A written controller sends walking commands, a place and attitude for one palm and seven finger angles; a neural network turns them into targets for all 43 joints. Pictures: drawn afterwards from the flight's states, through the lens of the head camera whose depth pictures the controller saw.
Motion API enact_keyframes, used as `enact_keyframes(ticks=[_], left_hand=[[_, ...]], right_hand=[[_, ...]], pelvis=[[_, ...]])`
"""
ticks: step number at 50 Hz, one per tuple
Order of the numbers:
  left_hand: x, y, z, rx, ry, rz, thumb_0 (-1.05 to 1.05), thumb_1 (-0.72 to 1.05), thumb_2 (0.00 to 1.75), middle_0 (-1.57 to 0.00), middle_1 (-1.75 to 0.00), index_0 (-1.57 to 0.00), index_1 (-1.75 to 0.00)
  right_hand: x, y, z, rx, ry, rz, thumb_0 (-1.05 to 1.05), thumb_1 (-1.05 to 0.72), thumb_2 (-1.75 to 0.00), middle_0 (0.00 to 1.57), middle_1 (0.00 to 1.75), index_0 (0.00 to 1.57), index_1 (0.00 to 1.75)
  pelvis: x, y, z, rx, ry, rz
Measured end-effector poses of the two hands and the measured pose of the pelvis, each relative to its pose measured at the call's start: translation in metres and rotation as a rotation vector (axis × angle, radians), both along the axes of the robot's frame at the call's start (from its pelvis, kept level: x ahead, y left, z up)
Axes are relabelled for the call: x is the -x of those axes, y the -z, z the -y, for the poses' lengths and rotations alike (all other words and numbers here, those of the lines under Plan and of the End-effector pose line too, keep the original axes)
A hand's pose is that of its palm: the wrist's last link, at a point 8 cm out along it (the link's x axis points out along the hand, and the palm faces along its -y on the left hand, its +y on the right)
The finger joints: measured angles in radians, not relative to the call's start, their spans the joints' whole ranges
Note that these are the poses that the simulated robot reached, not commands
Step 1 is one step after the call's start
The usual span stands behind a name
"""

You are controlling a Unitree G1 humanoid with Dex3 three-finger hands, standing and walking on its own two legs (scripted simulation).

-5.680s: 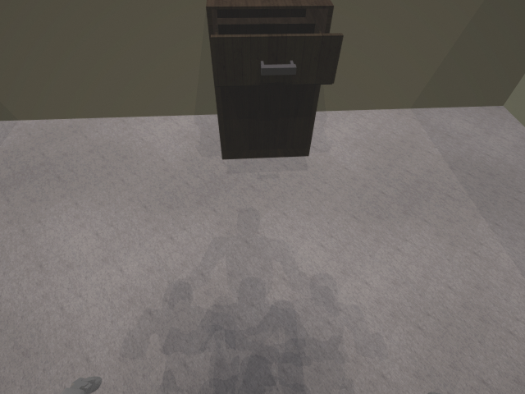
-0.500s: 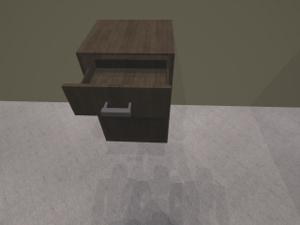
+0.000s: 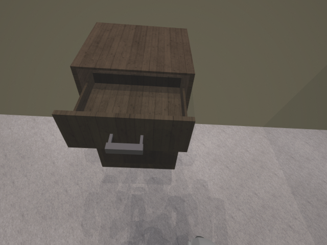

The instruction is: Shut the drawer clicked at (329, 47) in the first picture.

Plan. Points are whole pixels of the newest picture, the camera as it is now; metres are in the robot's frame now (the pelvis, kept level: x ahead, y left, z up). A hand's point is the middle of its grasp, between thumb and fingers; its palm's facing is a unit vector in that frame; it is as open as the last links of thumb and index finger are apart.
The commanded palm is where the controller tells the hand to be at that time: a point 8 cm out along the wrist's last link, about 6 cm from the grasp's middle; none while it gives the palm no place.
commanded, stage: take the last steps up to it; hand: left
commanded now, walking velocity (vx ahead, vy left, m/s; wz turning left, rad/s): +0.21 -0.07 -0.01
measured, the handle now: (125, 143) +0.44 +0.15 -0.08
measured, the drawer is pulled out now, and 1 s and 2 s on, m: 0.26 0.26 0.26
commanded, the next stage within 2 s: come to a stop and stand still in 0.14 s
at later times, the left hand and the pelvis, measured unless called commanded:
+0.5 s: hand (118, 242) +0.17 +0.13 -0.18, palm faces +0.05 -0.97 -0.23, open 7.2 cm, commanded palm none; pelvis +0.11 -0.05 -0.01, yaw +0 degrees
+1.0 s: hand out of the picture +0.07 +0.12 -0.18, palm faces +0.00 -0.97 -0.23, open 7.4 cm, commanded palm none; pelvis +0.08 -0.05 -0.01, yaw +0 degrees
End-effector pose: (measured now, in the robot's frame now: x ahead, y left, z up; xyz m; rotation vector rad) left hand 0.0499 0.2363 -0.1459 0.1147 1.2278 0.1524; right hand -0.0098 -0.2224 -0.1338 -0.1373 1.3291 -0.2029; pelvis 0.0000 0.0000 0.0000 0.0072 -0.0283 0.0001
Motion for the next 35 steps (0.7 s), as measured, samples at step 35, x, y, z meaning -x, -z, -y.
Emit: enact_keyframes(ticks=[35], left_hand=[[-0.074,0.015,0.041,-0.011,-0.048,-0.129,0.00,0.92,0.90,-0.19,-0.30,-0.20,-0.30]], right_hand=[[-0.180,0.005,0.038,0.028,-0.074,0.068,0.00,-0.93,-0.90,0.20,0.30,0.20,0.30]], pelvis=[[-0.110,0.008,0.034,0.006,-0.001,-0.004]])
